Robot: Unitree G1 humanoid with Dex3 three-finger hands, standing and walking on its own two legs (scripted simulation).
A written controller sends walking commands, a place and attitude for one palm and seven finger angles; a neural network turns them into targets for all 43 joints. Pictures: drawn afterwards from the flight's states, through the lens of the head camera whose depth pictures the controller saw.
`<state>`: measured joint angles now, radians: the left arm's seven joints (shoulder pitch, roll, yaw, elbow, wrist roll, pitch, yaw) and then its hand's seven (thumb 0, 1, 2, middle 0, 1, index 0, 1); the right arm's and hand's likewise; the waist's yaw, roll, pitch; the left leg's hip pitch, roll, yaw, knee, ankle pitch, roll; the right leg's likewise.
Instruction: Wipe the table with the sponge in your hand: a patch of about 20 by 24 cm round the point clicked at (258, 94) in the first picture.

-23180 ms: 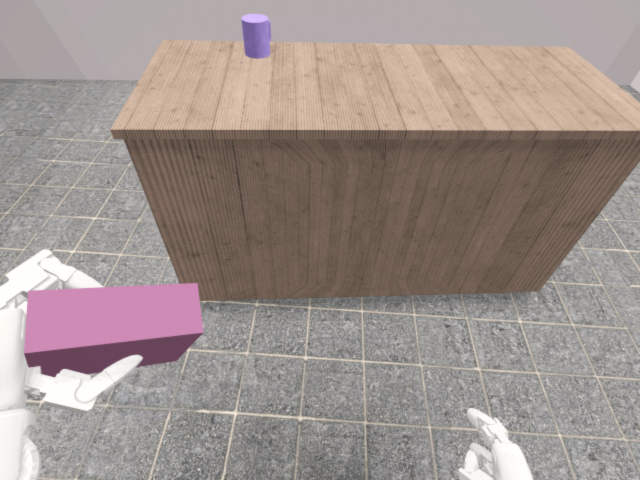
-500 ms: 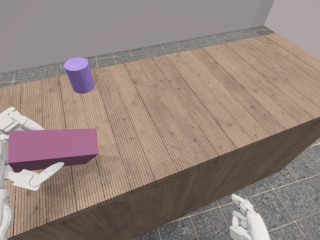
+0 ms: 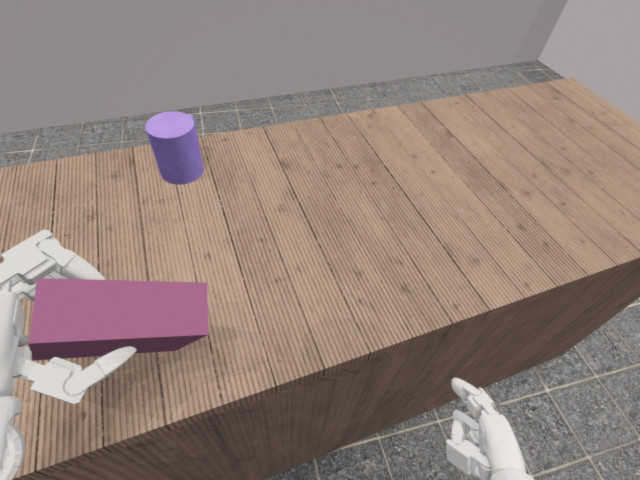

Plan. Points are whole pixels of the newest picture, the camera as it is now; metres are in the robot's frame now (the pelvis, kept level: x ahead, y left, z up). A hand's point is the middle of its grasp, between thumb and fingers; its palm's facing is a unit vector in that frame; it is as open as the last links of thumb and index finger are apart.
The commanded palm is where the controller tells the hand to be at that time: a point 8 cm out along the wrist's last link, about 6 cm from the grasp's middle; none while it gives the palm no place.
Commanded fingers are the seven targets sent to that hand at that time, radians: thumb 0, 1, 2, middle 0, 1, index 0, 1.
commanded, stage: come to a stop and stand still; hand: left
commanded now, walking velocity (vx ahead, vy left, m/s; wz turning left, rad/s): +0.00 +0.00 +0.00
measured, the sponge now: (145, 320) +0.24 +0.20 +0.12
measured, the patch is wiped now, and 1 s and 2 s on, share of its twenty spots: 0.00 0.00 0.00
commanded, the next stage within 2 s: look again from close up in 0.68 s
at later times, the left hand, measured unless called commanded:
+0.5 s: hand (97, 338) +0.20 +0.22 +0.15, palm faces +0.34 -0.85 -0.39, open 9.5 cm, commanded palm +0.15 +0.26 +0.18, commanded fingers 0.00 0.10 1.30 -1.20 -1.60 -1.20 -1.60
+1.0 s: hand (97, 332) +0.21 +0.22 +0.15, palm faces +0.34 -0.86 -0.38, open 9.5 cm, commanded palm +0.15 +0.26 +0.18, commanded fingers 0.00 0.10 1.30 -1.20 -1.60 -1.20 -1.60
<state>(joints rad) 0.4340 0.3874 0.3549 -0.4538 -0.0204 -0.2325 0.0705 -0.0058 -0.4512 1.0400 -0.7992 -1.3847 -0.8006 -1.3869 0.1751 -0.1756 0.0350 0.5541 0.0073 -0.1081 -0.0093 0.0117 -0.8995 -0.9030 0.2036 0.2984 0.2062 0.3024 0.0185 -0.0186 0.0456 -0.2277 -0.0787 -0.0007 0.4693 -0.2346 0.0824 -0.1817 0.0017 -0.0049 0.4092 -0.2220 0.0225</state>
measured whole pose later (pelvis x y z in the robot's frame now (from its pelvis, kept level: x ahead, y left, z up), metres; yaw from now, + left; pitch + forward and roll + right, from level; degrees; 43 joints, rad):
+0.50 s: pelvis -0.01 -0.02 +0.00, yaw +0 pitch -1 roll -2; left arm 0.44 0.36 0.34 -0.41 -0.02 -0.21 0.09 -0.01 -0.45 1.04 -0.80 -1.39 -0.80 -1.39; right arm 0.22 -0.21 0.03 0.58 0.01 -0.12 -0.03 0.01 -0.90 -0.90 0.20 0.30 0.21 0.30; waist 0.01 -0.01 0.04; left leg -0.23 -0.05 -0.01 0.44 -0.20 0.06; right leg -0.18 0.03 -0.02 0.36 -0.18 -0.01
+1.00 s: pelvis -0.01 -0.02 +0.00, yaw +0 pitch -1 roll -2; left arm 0.44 0.36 0.32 -0.45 -0.03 -0.19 0.09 -0.01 -0.45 1.04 -0.80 -1.39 -0.80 -1.39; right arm 0.19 -0.20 0.03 0.58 0.01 -0.12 -0.04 0.01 -0.90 -0.90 0.20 0.30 0.21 0.30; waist 0.02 -0.02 0.04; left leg -0.22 -0.05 -0.01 0.43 -0.20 0.07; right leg -0.17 0.03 -0.01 0.36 -0.18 0.00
